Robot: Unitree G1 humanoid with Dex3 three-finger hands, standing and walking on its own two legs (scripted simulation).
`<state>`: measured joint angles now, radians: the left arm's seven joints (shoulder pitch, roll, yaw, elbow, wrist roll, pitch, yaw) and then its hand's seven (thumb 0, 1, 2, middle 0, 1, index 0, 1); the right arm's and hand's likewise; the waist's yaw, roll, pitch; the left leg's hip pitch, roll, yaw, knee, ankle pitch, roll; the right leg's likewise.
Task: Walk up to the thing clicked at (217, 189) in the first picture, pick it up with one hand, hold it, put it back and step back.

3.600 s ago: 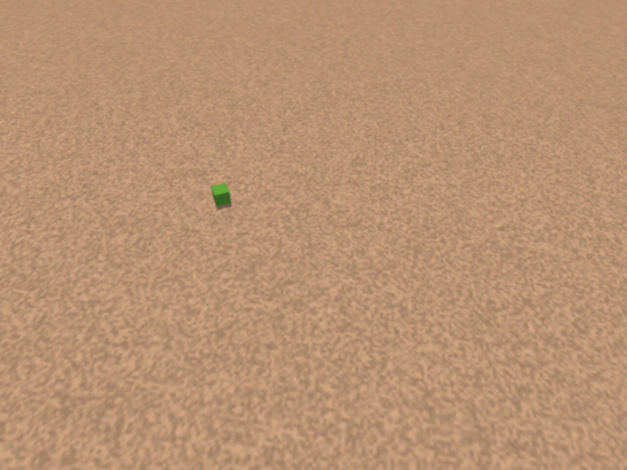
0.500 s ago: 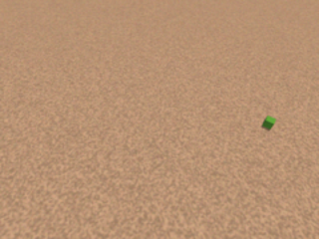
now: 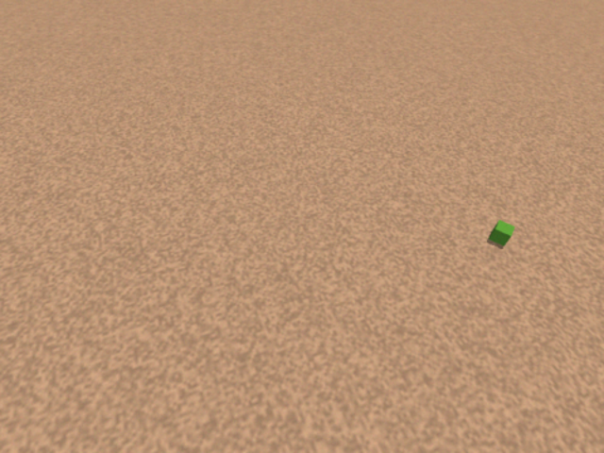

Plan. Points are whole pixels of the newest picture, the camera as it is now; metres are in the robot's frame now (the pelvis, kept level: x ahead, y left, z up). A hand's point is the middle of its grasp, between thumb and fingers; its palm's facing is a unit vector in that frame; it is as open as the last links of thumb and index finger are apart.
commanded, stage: stand
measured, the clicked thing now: (501, 232) +1.15 -0.93 -0.75
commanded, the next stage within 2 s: none
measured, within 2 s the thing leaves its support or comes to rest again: neither
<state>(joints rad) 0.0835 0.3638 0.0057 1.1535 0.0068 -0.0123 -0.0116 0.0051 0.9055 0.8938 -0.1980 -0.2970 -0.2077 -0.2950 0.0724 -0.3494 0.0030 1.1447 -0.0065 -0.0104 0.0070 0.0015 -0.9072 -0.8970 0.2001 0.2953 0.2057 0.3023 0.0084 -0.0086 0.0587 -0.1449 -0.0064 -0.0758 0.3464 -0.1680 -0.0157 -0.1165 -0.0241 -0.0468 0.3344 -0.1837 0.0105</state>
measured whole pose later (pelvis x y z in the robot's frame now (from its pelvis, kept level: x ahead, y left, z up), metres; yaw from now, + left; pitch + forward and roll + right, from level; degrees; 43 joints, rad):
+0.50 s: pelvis +0.01 -0.01 +0.00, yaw -1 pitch -1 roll +0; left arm 0.09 0.36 0.00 1.14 0.01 -0.01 -0.01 0.00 0.91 0.89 -0.20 -0.30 -0.21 -0.30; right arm 0.08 -0.35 0.00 1.16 -0.01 -0.01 0.01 0.00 -0.91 -0.90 0.20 0.30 0.21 0.30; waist 0.00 0.00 0.05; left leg -0.12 0.00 -0.06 0.31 -0.16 -0.02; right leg -0.11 -0.02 -0.03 0.32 -0.19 0.00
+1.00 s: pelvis +0.02 -0.01 +0.00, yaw -1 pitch -1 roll +0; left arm 0.10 0.35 0.00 1.13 0.01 -0.01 -0.01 0.00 0.91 0.89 -0.20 -0.30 -0.21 -0.30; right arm 0.09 -0.35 0.01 1.14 -0.01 0.00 0.00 0.00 -0.91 -0.90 0.20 0.30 0.21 0.30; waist 0.00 0.00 0.04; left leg -0.11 0.02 -0.06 0.31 -0.18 -0.03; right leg -0.10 0.00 -0.03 0.32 -0.20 -0.01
